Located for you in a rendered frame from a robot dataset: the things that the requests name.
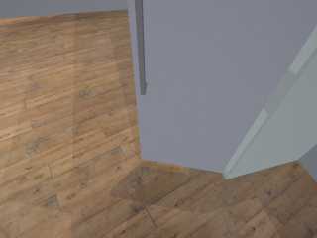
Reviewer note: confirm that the handle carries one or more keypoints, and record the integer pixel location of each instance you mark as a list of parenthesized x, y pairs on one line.
[(139, 12)]

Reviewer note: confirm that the fridge door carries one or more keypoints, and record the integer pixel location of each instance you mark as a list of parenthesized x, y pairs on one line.
[(211, 67)]

